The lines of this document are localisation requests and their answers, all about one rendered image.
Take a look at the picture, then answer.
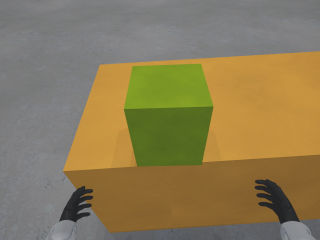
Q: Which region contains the pedestal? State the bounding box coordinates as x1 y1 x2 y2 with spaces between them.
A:
63 51 320 233

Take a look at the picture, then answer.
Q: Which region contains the right robot forearm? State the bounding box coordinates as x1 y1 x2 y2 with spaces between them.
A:
280 221 316 240

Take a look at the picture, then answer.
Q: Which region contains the left robot hand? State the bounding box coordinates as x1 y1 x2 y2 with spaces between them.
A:
59 186 93 223

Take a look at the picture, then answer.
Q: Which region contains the left robot forearm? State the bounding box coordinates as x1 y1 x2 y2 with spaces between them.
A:
45 220 77 240

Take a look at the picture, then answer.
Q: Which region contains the carton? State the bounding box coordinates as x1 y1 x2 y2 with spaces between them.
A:
124 63 214 167

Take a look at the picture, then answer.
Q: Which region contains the right robot hand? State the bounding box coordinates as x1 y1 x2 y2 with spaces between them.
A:
254 179 300 224

